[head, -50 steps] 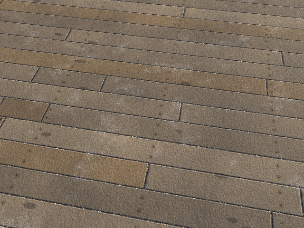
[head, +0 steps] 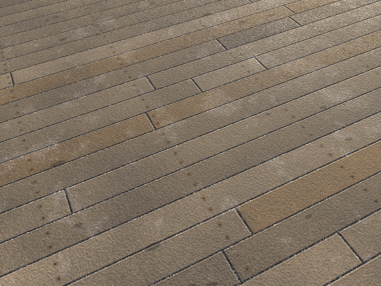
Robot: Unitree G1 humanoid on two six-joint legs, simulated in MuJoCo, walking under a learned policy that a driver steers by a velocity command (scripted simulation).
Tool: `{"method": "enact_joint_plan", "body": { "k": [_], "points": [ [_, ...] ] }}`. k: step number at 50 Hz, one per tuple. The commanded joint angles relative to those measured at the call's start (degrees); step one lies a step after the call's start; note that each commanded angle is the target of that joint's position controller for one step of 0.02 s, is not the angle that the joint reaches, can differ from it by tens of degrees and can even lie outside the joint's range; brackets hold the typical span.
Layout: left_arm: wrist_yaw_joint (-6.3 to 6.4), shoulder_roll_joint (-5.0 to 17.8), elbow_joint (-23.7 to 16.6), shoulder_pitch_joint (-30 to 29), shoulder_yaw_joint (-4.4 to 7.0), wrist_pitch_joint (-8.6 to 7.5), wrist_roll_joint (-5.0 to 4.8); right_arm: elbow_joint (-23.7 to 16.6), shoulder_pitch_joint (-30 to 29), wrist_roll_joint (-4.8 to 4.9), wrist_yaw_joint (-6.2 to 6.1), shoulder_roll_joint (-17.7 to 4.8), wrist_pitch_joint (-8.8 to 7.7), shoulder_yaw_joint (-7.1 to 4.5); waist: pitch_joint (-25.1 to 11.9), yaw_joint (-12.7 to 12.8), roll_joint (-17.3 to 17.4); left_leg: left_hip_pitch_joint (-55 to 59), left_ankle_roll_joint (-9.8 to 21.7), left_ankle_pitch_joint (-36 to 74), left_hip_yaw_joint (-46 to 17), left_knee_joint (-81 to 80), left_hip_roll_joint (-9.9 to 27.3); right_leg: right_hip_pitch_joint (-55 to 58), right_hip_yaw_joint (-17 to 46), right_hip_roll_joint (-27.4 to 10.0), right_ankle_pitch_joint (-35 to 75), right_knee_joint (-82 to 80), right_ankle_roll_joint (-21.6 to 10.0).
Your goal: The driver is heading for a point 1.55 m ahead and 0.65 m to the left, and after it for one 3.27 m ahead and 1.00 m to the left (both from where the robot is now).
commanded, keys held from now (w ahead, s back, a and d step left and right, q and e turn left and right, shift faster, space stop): q+shift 0.70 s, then shift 0.30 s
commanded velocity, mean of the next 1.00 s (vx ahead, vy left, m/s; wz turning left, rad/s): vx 0.00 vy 0.00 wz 0.67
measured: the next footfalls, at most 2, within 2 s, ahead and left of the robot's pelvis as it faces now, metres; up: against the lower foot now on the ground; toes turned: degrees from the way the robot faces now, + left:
left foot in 0.34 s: +0.04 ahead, +0.15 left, +0.00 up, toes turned +18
right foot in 0.86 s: +0.19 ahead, +0.01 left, +0.00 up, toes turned +48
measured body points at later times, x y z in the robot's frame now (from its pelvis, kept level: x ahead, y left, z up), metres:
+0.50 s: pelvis +0.00 +0.06 +0.00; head +0.04 +0.11 +0.45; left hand +0.08 +0.39 -0.10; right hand +0.24 -0.17 -0.07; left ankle +0.00 +0.14 -0.73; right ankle +0.04 -0.11 -0.64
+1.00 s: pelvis +0.07 +0.04 +0.00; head +0.10 +0.05 +0.45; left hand -0.01 +0.35 -0.08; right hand +0.40 -0.03 -0.08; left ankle -0.05 +0.12 -0.66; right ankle +0.16 -0.02 -0.73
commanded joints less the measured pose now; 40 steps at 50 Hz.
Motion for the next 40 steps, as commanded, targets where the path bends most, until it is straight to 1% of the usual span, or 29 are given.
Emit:
{"method": "enact_joint_plan", "body": {
  "k": [1, 2, 3, 4, 5, 6, 7, 8, 10, 11, 13, 14, 15, 16, 17, 18, 19, 20, 21, 22, 23, 24, 25, 27, 30, 33, 35, 38, 40],
  "points": [
    [1.02, 13.0, -3.4, 1.0, 4.13, -1.37, -0.39, -5.9, -5.3, 1.36, -0.12, -9.1, -0.44, -2.48, 1.2, 3.3, -12.2, -7.9, 0.9, 1.3, 1.4, 5.3, -1.2, 1.8, 9.5, -12.0, 9.1, -10.0, -5.2],
    [1.52, 13.1, -3.5, 2.1, 4.39, -1.09, -0.55, -6.2, -4.8, 1.83, -0.03, -9.3, -0.23, -2.75, 1.2, 3.9, -13.3, -10.4, 1.0, -4.2, 2.4, 9.9, -1.5, 2.4, 10.9, -15.1, 14.7, -9.9, -7.4],
    [2.0, 12.3, -4.1, 2.2, 4.34, -0.93, -0.39, -6.5, -4.5, 2.01, 0.11, -8.9, 0.06, -2.98, 0.5, 4.7, -14.7, -13.9, 0.7, -14.3, 2.7, 18.7, -1.2, 3.8, 13.2, -19.1, 21.3, -10.1, -10.5],
    [2.34, 11.3, -4.6, 2.1, 4.08, -1.02, -0.18, -6.9, -4.4, 1.99, 0.27, -8.5, 0.5, -3.34, 0.1, 5.0, -13.3, -17.6, 0.1, -20.1, 1.4, 28.3, 0.1, 5.0, 14.6, -22.7, 28.9, -10.3, -13.3],
    [2.52, 10.5, -5.0, 0.8, 3.94, -1.18, -0.32, -6.7, -3.2, 2.12, 0.26, -8.2, 1.17, -3.72, -0.2, 4.1, -10.6, -19.7, -0.7, -21.1, 0.3, 34.6, 1.0, 5.7, 13.4, -23.8, 32.8, -10.2, -14.5],
    [2.5, 10.1, -5.4, -1.7, 4.01, -1.3, -0.76, -6.5, -1.8, 2.25, 0.19, -7.2, 1.92, -3.64, -0.1, 2.8, -8.4, -20.6, -1.4, -19.1, -0.2, 35.3, 2.2, 6.1, 10.5, -22.7, 32.4, -10.2, -13.7],
    [2.42, 10.0, -5.6, -3.7, 4.2, -1.39, -1.12, -6.6, -1.6, 2.19, 0.18, -6.5, 2.48, -3.46, 0.1, 2.3, -7.6, -20.8, -2.0, -16.2, 0.4, 34.0, 3.0, 6.2, 7.6, -21.4, 31.3, -10.3, -12.7],
    [2.31, 10.0, -5.7, -5.0, 4.38, -1.32, -1.24, -7.0, -1.9, 2.06, 0.37, -6.0, 2.82, -3.25, -0.1, 2.3, -7.4, -19.9, -2.5, -13.6, 1.7, 31.7, 3.4, 6.2, 4.9, -20.1, 30.7, -10.1, -12.0],
    [2.08, 10.5, -5.6, -6.0, 4.82, -0.96, -1.3, -8.5, -3.0, 1.96, 1.37, -5.1, 2.96, -2.74, -1.7, 2.9, -7.9, -15.6, -2.5, -10.0, 4.3, 24.5, 3.6, 6.1, -0.1, -18.5, 30.6, -8.6, -10.8],
    [1.96, 11.2, -5.4, -5.7, 5.17, -0.8, -1.44, -9.5, -3.7, 1.98, 1.93, -5.1, 2.87, -2.62, -2.8, 3.5, -8.5, -13.4, -1.9, -9.1, 5.5, 20.8, 3.3, 6.5, -1.5, -18.7, 31.6, -7.8, -10.5],
    [1.6, 12.7, -4.5, -4.4, 5.85, -0.69, -2.16, -10.8, -3.1, 2.12, 2.74, -6.4, 2.86, -3.07, -4.5, 3.8, -9.6, -9.8, -0.5, -7.8, 8.0, 14.8, 1.8, 7.6, -2.9, -19.9, 32.9, -5.3, -9.7],
    [1.34, 13.0, -4.2, -4.4, 6.03, -0.85, -2.78, -11.1, -2.1, 2.15, 2.97, -7.0, 3.05, -3.43, -5.0, 3.2, -9.9, -7.6, 0.6, -6.3, 9.1, 11.4, 0.9, 7.6, -3.7, -20.4, 32.5, -3.4, -8.8],
    [1.1, 12.9, -4.0, -5.2, 6.05, -1.07, -3.53, -10.8, 0.3, 2.1, 2.96, -7.5, 3.23, -3.93, -5.5, 1.5, -9.4, -3.4, 2.0, -2.2, 10.2, 5.9, -0.4, 6.1, -5.6, -19.9, 30.9, 0.1, -6.9],
    [0.73, 11.5, -3.0, -3.5, 5.81, -1.48, -3.67, -9.9, 3.9, 1.79, 2.21, -9.2, 3.24, -4.99, -6.7, 0.1, -6.3, 3.9, 4.1, 3.8, 9.4, 0.1, -2.5, 2.5, -9.0, -17.4, 27.8, 7.4, -3.7],
    [0.43, 9.8, -3.4, -2.1, 5.4, -1.96, -2.32, -9.9, 8.2, 1.68, 0.99, -15.8, 2.95, -7.25, -7.6, -1.3, 5.1, 15.9, 9.0, 26.6, -3.8, -4.4, 3.4, -10.6, -12.3, -11.6, 12.8, 22.8, 1.7],
    [0.6, 5.8, -8.2, -6.4, 3.66, -2.32, 0.31, -12.1, 8.1, -0.12, 0.71, -23.0, 1.74, -8.12, -10.4, 0.0, 19.8, 22.0, 23.0, 41.2, -32.2, -7.2, 18.7, -29.0, -7.1, -0.4, -23.4, 39.3, 6.2],
    [0.85, 9.1, -7.7, -9.7, 4.33, -2.34, -0.43, -12.4, 8.3, -1.26, 1.56, -19.3, 0.16, -7.09, -15.0, -3.6, 9.5, 21.4, 26.0, 31.7, -32.9, -10.0, 20.7, -30.3, 3.5, -0.9, -23.5, 45.8, 5.6],
    [1.02, 10.1, -7.7, -10.9, 4.49, -2.38, -1.66, -12.2, 5.7, -0.77, 1.44, -17.4, -0.73, -6.31, -10.5, -1.9, 6.4, 17.9, 23.3, 24.7, -27.8, -10.7, 17.9, -31.2, 4.3, -1.8, -18.4, 45.8, 4.2],
    [1.45, 10.5, -6.7, -10.3, 4.8, -2.41, -1.4, -12.2, 2.4, 0.73, 0.9, -15.6, -0.77, -5.94, -7.3, 0.0, 2.2, 15.0, 19.5, 18.7, -23.4, -10.8, 14.1, -31.3, 4.5, -3.1, -12.6, 42.3, 3.6],
    [1.97, 11.3, -6.4, -10.1, 5.16, -2.31, -0.85, -12.9, -0.8, 1.86, 0.29, -14.1, -0.26, -5.32, -5.6, 1.4, 1.9, 12.3, 16.9, 17.2, -20.9, -10.6, 11.9, -30.4, 4.8, -3.8, -8.1, 38.5, 3.6],
    [1.88, 11.2, -5.9, -9.4, 5.34, -2.22, -0.74, -13.6, -2.9, 1.91, -0.33, -13.4, 0.26, -4.87, -5.7, 2.7, 2.8, 9.0, 15.7, 18.6, -18.5, -10.7, 9.6, -26.9, 4.3, -3.1, -4.9, 37.5, 4.0],
    [1.58, 10.5, -5.4, -8.4, 5.19, -2.24, -0.75, -14.0, -3.5, 1.43, -0.77, -13.3, 0.6, -4.79, -6.4, 3.2, 3.5, 7.9, 15.5, 20.3, -17.8, -10.5, 8.3, -25.1, 4.0, -1.8, -2.6, 37.0, 4.5],
    [1.33, 9.7, -4.7, -7.5, 4.95, -2.29, -0.88, -14.1, -3.3, 1.21, -1.11, -13.3, 0.8, -4.8, -7.4, 3.3, 3.2, 8.2, 15.5, 21.1, -17.4, -10.2, 7.6, -24.3, 4.0, -1.0, -1.1, 35.6, 5.1],
    [1.28, 8.7, -4.3, -7.8, 4.51, -2.32, -1.16, -14.0, -2.3, 1.4, -1.52, -13.7, 1.02, -4.99, -7.7, 2.8, 2.8, 8.9, 15.2, 19.5, -18.4, -9.8, 6.5, -24.3, 4.5, 0.5, 0.4, 30.4, 5.9],
    [1.4, 8.5, -4.4, -9.7, 4.38, -2.35, -1.53, -14.2, -2.1, 1.6, -1.98, -14.3, 1.56, -5.26, -6.8, 2.2, 4.6, 9.2, 14.5, 13.5, -22.0, -9.4, 5.5, -24.4, 5.8, 1.8, 1.5, 23.1, 6.7],
    [1.2, 8.8, -4.2, -11.0, 4.48, -2.75, -1.72, -14.7, -2.9, 1.53, -2.1, -14.6, 2.0, -5.53, -6.0, 1.6, 6.2, 7.9, 13.7, 9.2, -25.6, -8.6, 4.5, -22.4, 6.9, 2.7, 1.8, 17.4, 6.7],
    [0.95, 9.1, -4.1, -11.5, 4.59, -3.28, -1.81, -15.0, -3.1, 1.47, -1.9, -14.8, 2.27, -5.64, -6.1, 1.2, 7.3, 7.7, 13.6, 10.4, -27.9, -7.5, 4.1, -20.4, 7.5, 3.2, 1.2, 14.3, 6.4],
    [0.33, 10.0, -3.2, -9.9, 4.67, -4.02, -1.82, -15.4, -3.9, 1.06, -1.48, -13.7, 2.53, -5.06, -8.4, 0.5, 8.6, 9.3, 13.6, 19.1, -28.5, -4.2, 4.6, -15.9, 6.6, 2.1, 0.6, 10.6, 5.4],
    [-0.24, 10.1, -3.0, -9.1, 4.68, -4.45, -1.82, -15.4, -4.4, 1.04, -1.13, -13.1, 2.65, -4.56, -8.7, 0.4, 8.8, 8.9, 13.7, 24.5, -29.4, -2.5, 4.3, -11.5, 5.6, 1.5, 0.5, 6.4, 4.5]
  ]
}}
Over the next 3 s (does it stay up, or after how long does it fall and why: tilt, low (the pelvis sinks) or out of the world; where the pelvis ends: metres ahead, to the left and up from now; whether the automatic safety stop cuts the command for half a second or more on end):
stays up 1.34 0.34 -0.03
